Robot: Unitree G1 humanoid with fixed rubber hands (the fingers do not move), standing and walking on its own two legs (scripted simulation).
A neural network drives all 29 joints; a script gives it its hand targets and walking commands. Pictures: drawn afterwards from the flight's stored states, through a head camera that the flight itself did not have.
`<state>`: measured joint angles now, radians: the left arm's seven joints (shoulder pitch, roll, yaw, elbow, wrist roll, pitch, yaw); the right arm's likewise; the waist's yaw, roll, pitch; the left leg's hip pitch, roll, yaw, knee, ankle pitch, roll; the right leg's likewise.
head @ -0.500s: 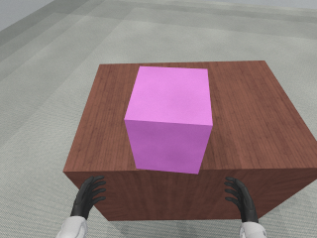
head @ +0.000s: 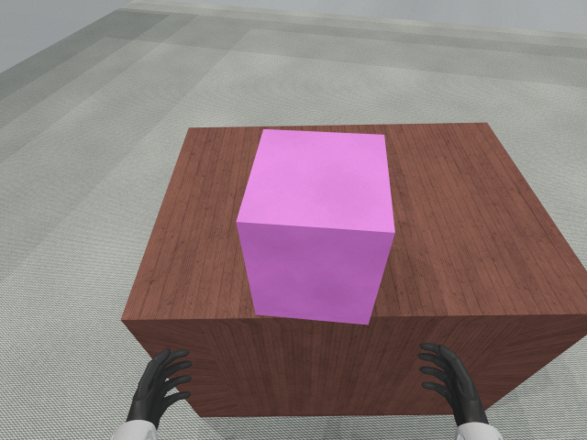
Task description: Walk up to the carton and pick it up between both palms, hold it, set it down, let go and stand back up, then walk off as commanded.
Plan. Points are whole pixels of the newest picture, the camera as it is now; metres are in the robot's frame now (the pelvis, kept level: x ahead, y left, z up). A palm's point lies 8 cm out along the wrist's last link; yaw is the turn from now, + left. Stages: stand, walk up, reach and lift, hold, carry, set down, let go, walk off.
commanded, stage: set down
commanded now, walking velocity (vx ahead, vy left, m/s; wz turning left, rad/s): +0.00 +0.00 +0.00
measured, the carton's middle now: (316, 229) +0.44 -0.02 +0.01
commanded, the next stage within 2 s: let go in 1.04 s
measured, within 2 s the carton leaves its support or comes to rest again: neither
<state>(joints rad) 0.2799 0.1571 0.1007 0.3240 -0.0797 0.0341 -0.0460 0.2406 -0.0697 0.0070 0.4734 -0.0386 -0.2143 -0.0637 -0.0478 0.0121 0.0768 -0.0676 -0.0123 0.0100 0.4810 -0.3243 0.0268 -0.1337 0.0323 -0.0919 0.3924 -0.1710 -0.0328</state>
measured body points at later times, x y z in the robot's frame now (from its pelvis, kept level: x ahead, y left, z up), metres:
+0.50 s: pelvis +0.00 -0.01 +0.00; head +0.00 +0.00 +0.45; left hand +0.18 +0.22 -0.07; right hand +0.18 -0.21 -0.06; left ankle -0.03 +0.09 -0.74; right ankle +0.03 -0.10 -0.74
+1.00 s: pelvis +0.00 -0.01 +0.00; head +0.01 +0.00 +0.45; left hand +0.18 +0.22 -0.08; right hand +0.16 -0.23 -0.08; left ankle -0.03 +0.09 -0.74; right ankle +0.03 -0.10 -0.74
